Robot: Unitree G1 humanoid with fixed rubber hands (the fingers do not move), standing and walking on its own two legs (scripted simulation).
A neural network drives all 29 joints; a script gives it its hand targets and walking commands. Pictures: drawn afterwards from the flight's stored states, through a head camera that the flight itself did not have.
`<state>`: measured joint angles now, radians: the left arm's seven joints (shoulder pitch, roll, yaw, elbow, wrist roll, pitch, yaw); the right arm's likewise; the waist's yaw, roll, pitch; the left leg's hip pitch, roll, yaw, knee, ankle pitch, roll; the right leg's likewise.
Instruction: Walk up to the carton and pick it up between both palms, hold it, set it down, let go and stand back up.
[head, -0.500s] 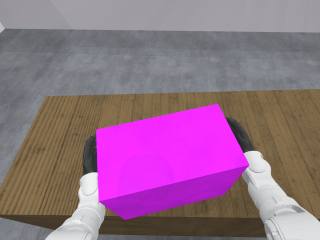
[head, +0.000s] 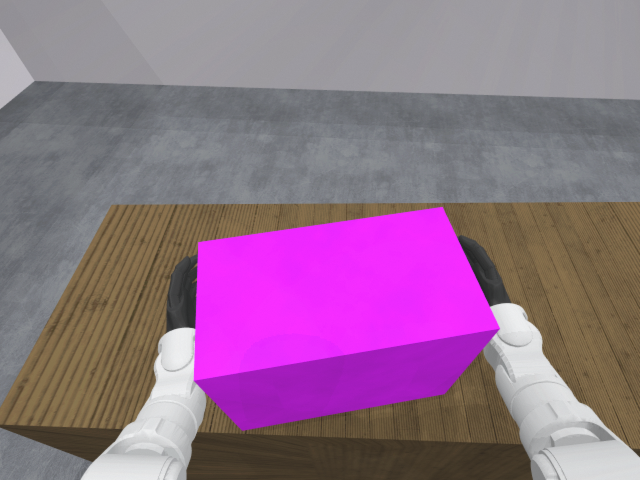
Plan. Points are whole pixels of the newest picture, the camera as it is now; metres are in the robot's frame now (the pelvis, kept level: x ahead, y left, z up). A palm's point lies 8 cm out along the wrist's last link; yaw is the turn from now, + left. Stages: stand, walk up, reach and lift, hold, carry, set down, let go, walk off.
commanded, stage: reach and lift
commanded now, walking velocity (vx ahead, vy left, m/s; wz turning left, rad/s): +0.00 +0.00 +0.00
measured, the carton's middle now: (335, 326) +0.35 +0.02 -0.02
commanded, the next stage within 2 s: none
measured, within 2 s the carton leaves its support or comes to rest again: neither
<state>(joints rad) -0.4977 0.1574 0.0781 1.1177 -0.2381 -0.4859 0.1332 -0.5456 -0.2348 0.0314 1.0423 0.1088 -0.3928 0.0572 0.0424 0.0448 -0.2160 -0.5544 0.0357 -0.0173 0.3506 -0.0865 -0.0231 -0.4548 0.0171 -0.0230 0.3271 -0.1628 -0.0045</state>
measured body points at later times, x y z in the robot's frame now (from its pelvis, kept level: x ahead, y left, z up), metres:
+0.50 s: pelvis +0.01 -0.01 +0.01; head +0.03 -0.01 +0.46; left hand +0.36 +0.23 +0.07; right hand +0.38 -0.18 +0.07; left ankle +0.03 +0.13 -0.74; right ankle -0.02 -0.12 -0.74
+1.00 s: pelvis +0.00 +0.00 +0.01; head -0.01 +0.00 +0.46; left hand +0.36 +0.23 +0.13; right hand +0.37 -0.18 +0.12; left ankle +0.03 +0.13 -0.74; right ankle -0.02 -0.12 -0.74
